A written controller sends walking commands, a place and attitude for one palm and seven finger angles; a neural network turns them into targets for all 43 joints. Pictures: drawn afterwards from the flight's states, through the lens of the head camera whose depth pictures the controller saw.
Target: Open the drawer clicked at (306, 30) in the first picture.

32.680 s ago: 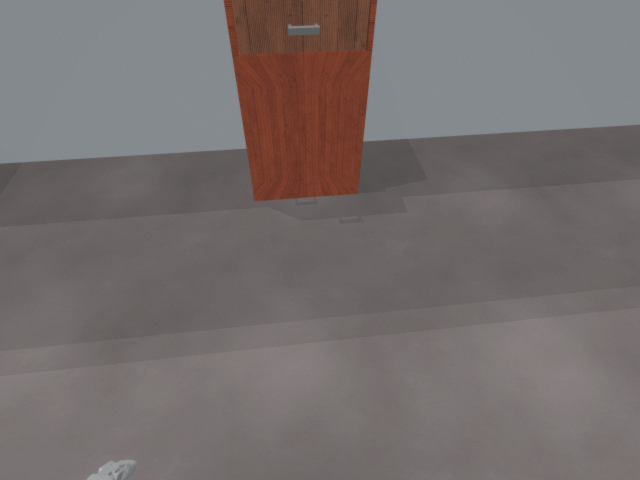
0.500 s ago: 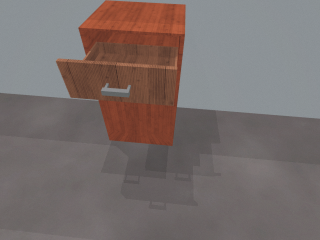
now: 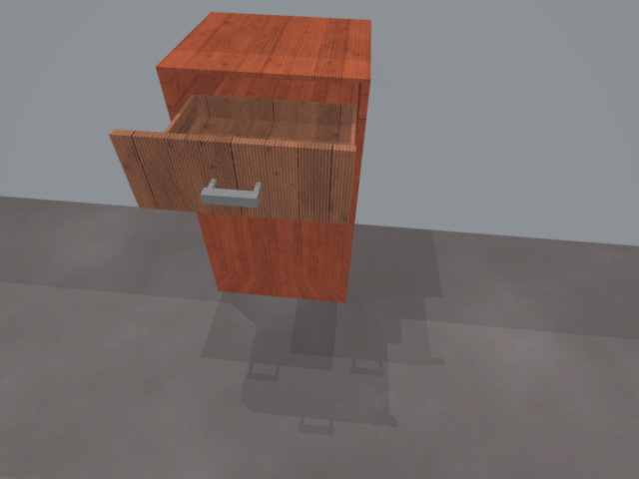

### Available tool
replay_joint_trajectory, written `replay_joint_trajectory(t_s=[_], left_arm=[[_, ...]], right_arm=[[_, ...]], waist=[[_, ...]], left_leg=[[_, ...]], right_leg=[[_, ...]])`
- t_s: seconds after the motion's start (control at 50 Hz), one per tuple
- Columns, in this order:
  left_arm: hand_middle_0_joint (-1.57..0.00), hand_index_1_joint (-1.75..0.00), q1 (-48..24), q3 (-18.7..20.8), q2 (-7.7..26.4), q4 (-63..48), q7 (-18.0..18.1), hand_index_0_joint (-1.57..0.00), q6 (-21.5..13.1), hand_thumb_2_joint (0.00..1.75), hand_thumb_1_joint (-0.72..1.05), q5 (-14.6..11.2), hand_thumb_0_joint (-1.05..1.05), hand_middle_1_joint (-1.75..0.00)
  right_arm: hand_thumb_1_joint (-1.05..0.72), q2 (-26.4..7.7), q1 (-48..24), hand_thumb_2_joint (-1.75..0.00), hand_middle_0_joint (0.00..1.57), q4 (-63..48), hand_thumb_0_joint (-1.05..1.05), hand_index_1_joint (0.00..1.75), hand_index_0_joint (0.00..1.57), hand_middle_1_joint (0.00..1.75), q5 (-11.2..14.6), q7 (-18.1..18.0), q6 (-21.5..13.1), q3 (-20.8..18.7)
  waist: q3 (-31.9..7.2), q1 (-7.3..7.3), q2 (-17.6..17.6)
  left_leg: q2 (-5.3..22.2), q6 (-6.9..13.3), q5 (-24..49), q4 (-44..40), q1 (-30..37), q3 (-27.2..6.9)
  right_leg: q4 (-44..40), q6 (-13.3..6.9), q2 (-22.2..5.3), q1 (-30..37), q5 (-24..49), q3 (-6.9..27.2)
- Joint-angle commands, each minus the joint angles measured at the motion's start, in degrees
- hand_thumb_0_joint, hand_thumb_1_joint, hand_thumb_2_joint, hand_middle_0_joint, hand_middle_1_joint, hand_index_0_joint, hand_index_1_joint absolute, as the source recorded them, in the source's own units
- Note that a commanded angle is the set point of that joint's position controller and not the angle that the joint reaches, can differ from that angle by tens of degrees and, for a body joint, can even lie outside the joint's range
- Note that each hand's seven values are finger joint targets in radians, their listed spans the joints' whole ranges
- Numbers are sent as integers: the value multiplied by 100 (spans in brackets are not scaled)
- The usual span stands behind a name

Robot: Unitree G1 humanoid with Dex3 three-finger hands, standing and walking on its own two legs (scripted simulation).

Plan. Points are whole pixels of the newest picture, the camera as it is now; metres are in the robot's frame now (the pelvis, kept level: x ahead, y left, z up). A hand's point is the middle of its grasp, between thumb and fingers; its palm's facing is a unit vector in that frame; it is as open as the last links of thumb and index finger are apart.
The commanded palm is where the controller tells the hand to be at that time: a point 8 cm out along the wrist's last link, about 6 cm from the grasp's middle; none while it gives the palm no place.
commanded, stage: shuffle to correct the standing spot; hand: left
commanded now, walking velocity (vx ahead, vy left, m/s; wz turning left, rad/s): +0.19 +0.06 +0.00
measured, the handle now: (233, 191) +0.61 +0.21 +0.01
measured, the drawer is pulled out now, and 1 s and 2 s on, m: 0.29 0.29 0.29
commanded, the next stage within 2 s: come to a stop and stand still in 0.20 s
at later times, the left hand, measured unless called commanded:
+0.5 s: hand out of the picture +0.14 +0.21 -0.18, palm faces +0.01 -0.98 -0.20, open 7.2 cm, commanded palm none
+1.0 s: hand out of the picture +0.12 +0.26 -0.18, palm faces +0.06 -0.97 -0.23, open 7.3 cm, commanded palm none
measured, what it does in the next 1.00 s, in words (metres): steps on the spot: right foot, then left foot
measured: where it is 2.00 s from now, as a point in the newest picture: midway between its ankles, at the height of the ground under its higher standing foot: outside the picture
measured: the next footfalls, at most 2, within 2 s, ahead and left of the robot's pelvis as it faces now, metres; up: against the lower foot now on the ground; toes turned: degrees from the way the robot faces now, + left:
right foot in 0.58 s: +0.23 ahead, -0.07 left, +0.00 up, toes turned -5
left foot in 0.94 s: +0.11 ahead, +0.17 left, +0.00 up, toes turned +2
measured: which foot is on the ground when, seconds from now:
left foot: down 0.00-0.60, up 0.62-0.92, down 0.94-1.00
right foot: down 0.00-0.22, up 0.24-0.56, down 0.58-0.98, up 1.00-1.00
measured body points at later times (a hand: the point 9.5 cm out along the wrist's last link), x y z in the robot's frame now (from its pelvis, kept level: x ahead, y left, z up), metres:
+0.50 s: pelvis +0.10 +0.03 +0.00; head +0.12 +0.04 +0.45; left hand +0.14 +0.26 -0.16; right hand -0.01 -0.15 -0.15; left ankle -0.01 +0.08 -0.74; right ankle +0.16 -0.08 -0.70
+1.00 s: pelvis +0.07 +0.07 -0.02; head +0.04 +0.07 +0.43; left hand +0.12 +0.31 -0.17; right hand +0.15 -0.17 -0.15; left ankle +0.07 +0.17 -0.74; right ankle +0.18 -0.06 -0.73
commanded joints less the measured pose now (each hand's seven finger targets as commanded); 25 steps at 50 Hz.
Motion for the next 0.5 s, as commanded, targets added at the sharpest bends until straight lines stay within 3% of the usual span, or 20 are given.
replay_joint_trajectory(t_s=[0.0,0.1,0.14,0.16,0.18,0.2,0.22,0.24,0.26,0.3,0.34,0.4,0.44,0.48], left_arm=[[-20,-30,482,159,656,-218,35,-20,-105,90,90,-16,0,-30],[-20,-30,902,291,751,-135,83,-20,-139,90,90,-55,0,-30],[-20,-30,870,315,669,-158,102,-20,-144,90,90,-52,0,-30],[-20,-30,741,305,570,-189,95,-20,-134,90,90,-49,0,-30],[-20,-30,537,260,372,-252,77,-20,-119,90,90,-43,0,-30],[-20,-30,223,208,121,-384,82,-20,-148,90,90,-28,0,-30],[-20,-30,-129,193,178,-516,133,-20,-168,90,90,15,0,-30],[-20,-30,-162,235,261,-498,134,-20,-157,90,90,10,0,-30],[-20,-30,-175,256,164,-480,99,-20,-161,90,90,-8,0,-30],[-20,-30,-235,242,15,-486,17,-20,-143,90,90,-26,0,-30],[-20,-30,-183,212,-139,-474,24,-20,-56,90,90,-34,0,-30],[-20,-30,-224,182,-149,-507,81,-20,22,90,90,-76,0,-30],[-20,-30,-296,179,31,-498,111,-20,39,90,90,-73,0,-30],[-20,-30,-110,234,227,-502,141,-20,52,90,90,-42,0,-30]], right_arm=[[-90,-487,242,-90,20,-260,0,30,20,30,14,-56,-102,-130],[-90,-242,390,-90,20,-327,0,30,20,30,37,-92,-171,-96],[-90,-157,536,-90,20,-294,0,30,20,30,50,-112,-224,-85],[-90,-163,789,-90,20,-203,0,30,20,30,55,-123,-259,-88],[-90,-344,1218,-90,20,-28,0,30,20,30,32,-157,-301,-134],[-90,-653,1889,-90,20,191,0,30,20,30,5,-203,-325,-218],[-90,-514,2204,-90,20,348,0,30,20,30,-2,-254,-317,-153],[-90,-345,2167,-90,20,334,0,30,20,30,8,-273,-350,-57],[-90,-239,1985,-90,20,236,0,30,20,30,3,-281,-384,-31],[-90,-211,1684,-90,20,111,0,30,20,30,20,-277,-440,-20],[-90,-101,1581,-90,20,89,0,30,20,30,14,-320,-452,24],[-90,-13,1322,-90,20,62,0,30,20,30,13,-394,-438,54],[-90,-184,1262,-90,20,97,0,30,20,30,28,-436,-374,-26],[-90,-337,1246,-90,20,89,0,30,20,30,56,-460,-280,-151]], waist=[[941,48,-412],[722,74,-842],[667,-14,-648],[564,-129,-353],[524,-317,474],[494,-545,1546],[773,-616,1326],[864,-506,863],[957,-416,459],[1060,-252,179],[1045,-117,232],[868,30,491],[791,52,682],[530,117,817]], left_leg=[[578,28,-1147,-393,-634,-669],[256,-90,-598,640,-992,-169],[294,-85,-423,403,-628,-163],[396,-30,-41,23,-97,-302],[864,174,817,-352,773,-882],[1817,603,2450,-785,1730,-2007],[2174,790,3873,-879,1933,-2159],[2117,843,4495,-778,1753,-1849],[2012,879,4465,-836,1471,-1577],[1772,865,4162,-1084,1182,-1259],[1519,511,4815,-1143,883,-862],[1207,35,5943,-952,651,-426],[1181,-104,6466,-711,713,-410],[1302,-66,6518,-226,905,-506]], right_leg=[[-799,-424,-674,-425,-1240,972],[-897,-847,-1213,234,-548,1586],[-616,-889,-1208,93,60,1407],[-183,-768,-960,-162,321,978],[824,-526,-436,-898,436,337],[2195,-215,51,-2093,-817,-460],[3146,-163,-65,-2776,-1735,-378],[3518,-188,-265,-2843,-1595,-176],[3716,-206,-372,-2763,-1393,-200],[3771,-162,-447,-2763,-917,-304],[3558,-84,-387,-2503,-461,-356],[2402,-77,-231,-1781,245,-566],[1661,-169,-11,-1259,368,-816],[1140,-265,71,-816,376,-826]])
